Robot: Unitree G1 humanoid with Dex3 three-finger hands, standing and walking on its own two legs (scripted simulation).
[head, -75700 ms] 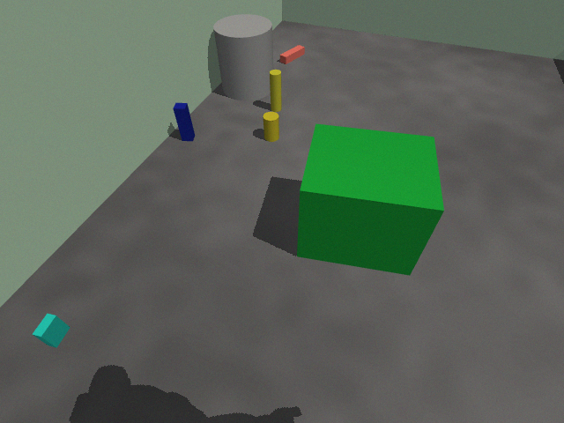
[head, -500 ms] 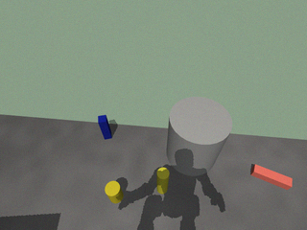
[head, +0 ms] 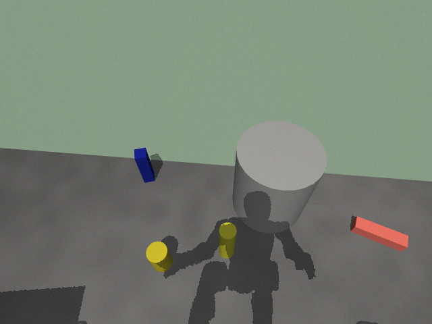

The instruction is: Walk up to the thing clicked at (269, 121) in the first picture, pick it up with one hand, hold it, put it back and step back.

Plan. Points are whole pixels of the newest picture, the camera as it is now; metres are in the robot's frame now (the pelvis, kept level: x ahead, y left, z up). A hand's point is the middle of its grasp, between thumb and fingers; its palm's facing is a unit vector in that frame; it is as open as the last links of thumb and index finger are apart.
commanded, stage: step back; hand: left
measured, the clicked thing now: (159, 257) +0.44 +0.27 -0.70
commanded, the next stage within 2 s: none
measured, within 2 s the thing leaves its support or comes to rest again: neither
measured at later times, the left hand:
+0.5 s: hand out of the picture +0.05 +0.31 -0.18, palm faces -0.07 -0.94 -0.34, open 7.4 cm
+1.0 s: hand out of the picture -0.05 +0.30 -0.15, palm faces -0.04 -0.92 -0.39, open 7.4 cm
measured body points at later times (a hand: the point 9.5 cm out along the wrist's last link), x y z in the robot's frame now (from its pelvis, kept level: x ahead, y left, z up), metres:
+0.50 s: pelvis -0.08 +0.06 -0.01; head +0.00 +0.08 +0.43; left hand +0.05 +0.36 -0.15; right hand -0.02 -0.26 -0.12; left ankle -0.05 +0.13 -0.74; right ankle -0.11 -0.09 -0.67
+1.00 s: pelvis -0.19 +0.05 -0.02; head -0.13 +0.04 +0.43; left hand -0.05 +0.35 -0.12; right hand -0.11 -0.28 -0.14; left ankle -0.23 +0.17 -0.71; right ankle -0.14 -0.07 -0.74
